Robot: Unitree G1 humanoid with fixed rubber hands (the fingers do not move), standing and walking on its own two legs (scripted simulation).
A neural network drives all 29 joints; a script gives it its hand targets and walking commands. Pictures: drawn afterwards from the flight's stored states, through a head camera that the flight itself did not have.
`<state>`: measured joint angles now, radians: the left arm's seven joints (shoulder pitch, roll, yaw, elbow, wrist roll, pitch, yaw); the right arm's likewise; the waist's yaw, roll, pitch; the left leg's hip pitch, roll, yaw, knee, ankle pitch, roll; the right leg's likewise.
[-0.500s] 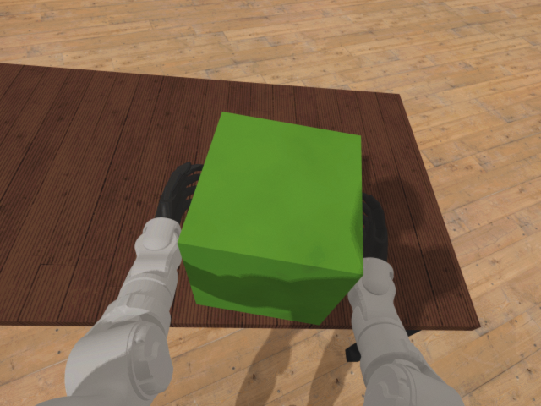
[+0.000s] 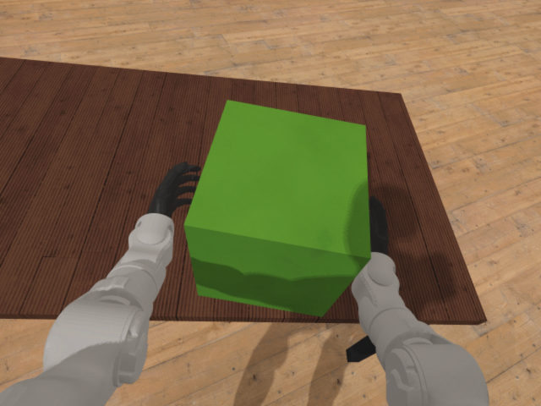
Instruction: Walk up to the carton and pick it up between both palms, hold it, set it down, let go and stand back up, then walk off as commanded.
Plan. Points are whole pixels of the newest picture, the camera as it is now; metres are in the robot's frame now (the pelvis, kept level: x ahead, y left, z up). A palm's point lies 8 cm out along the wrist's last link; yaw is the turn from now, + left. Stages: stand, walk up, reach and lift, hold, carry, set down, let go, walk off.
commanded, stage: set down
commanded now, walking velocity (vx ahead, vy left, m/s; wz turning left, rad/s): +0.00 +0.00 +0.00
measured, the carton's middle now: (277, 214) +0.42 -0.02 +0.00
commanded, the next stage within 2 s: none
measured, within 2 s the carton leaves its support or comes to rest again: neither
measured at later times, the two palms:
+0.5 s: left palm (142, 262) +0.33 +0.18 -0.01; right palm (381, 279) +0.30 -0.18 +0.00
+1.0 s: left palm (118, 318) +0.25 +0.20 -0.02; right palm (406, 326) +0.23 -0.21 -0.01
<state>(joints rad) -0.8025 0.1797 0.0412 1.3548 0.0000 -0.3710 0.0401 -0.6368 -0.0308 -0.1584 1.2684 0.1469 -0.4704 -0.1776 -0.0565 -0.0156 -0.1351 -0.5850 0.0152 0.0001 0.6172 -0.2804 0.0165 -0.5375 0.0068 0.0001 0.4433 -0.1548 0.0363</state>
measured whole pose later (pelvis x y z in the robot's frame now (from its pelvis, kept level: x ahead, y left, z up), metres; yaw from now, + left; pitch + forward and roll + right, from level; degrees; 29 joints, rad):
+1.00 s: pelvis -0.02 -0.02 +0.00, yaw +1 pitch +4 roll -2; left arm -0.08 0.28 -0.02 0.70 -0.16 -0.33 -0.08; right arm -0.09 -0.04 -0.03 0.73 0.18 -0.35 -0.18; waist -0.04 -0.01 -0.04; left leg -0.38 0.02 0.00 0.57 -0.26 0.01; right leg -0.36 0.01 0.00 0.46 -0.17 0.03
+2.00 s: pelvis +0.01 -0.03 +0.01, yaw +1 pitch -1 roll -1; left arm 0.28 0.34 -0.04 0.41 -0.20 -0.19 -0.11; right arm 0.27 -0.04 0.07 0.44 0.11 -0.30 -0.16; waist 0.00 -0.02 0.04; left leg -0.20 0.01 0.00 0.46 -0.25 0.00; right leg -0.21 0.01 0.00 0.41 -0.19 0.01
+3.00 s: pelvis +0.01 -0.03 +0.01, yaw +1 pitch -2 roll +0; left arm 0.23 0.28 -0.02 0.43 -0.13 0.09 -0.02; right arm 0.26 -0.07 -0.02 0.60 0.00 -0.20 -0.04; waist 0.00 -0.01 0.06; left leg -0.15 0.01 0.00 0.42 -0.24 -0.01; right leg -0.17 0.01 0.00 0.39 -0.19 0.00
